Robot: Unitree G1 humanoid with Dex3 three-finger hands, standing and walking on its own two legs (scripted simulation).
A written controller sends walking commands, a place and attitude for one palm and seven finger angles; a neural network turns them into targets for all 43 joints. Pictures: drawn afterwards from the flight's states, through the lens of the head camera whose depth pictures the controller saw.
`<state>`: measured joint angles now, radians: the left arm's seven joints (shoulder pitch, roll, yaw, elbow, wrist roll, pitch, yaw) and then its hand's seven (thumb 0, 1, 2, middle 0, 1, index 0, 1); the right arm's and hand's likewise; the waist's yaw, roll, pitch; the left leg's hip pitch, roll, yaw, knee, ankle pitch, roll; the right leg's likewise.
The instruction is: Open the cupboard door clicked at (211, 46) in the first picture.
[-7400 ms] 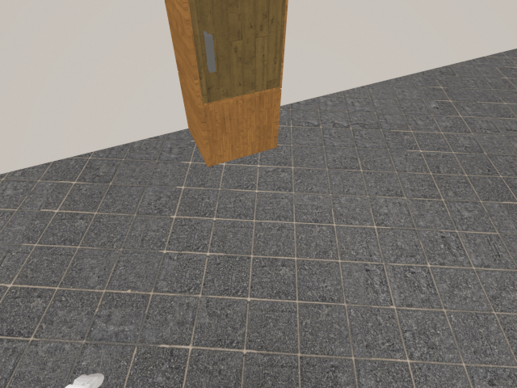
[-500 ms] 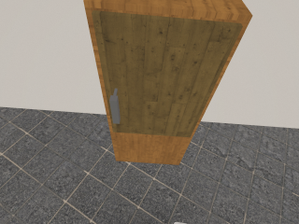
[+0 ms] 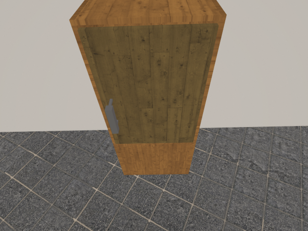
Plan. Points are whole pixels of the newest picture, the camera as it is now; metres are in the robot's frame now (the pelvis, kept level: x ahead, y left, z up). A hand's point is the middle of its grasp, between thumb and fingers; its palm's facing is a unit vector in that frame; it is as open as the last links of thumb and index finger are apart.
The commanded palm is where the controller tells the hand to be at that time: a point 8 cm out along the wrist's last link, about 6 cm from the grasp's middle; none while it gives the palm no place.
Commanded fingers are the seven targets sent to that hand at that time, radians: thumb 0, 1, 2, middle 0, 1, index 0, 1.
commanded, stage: come to a stop and stand still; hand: left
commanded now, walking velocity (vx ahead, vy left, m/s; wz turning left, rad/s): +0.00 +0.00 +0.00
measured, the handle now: (113, 116) +0.56 +0.20 -0.09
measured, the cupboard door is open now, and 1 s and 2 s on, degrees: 0 0 0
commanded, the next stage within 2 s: look again from close up in 0.40 s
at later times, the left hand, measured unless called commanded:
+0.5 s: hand out of the picture +0.04 +0.18 -0.17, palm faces -0.01 -0.97 -0.23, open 7.4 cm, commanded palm none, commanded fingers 0.00 0.90 0.90 -0.20 -0.30 -0.20 -0.30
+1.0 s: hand out of the picture +0.06 +0.20 -0.16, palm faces +0.00 -0.96 -0.27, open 7.4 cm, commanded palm none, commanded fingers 0.00 0.90 0.90 -0.20 -0.30 -0.20 -0.30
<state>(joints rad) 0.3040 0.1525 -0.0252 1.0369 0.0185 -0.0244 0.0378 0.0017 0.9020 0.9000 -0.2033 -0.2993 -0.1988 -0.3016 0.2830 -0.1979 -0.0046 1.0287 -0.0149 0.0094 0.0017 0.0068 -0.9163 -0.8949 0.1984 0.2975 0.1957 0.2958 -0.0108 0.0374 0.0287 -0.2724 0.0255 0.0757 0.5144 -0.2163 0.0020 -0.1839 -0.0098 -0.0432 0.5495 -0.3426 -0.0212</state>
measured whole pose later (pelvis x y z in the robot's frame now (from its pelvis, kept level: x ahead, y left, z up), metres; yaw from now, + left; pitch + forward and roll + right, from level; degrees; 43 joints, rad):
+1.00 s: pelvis +0.03 -0.01 +0.01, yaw +0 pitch -1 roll +1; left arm 0.22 0.26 0.00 1.09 0.02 -0.02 0.02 0.00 0.90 0.90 -0.20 -0.30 -0.20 -0.30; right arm 0.15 -0.23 0.01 1.11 -0.01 -0.01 -0.01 0.01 -0.91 -0.89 0.20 0.30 0.20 0.30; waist 0.02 -0.02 0.03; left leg -0.20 0.04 0.08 0.42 -0.21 -0.02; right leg -0.10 0.01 -0.04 0.43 -0.32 -0.03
